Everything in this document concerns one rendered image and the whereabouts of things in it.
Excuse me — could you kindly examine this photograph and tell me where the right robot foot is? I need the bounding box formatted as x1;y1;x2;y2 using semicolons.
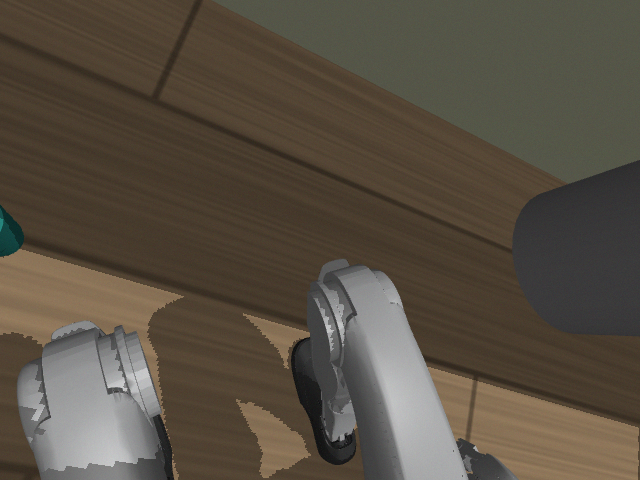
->
291;337;356;465

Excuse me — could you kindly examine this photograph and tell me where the right robot hand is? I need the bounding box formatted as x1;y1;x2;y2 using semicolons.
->
456;438;519;480

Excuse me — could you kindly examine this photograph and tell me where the left robot foot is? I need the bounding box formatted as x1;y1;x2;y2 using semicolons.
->
153;414;174;480

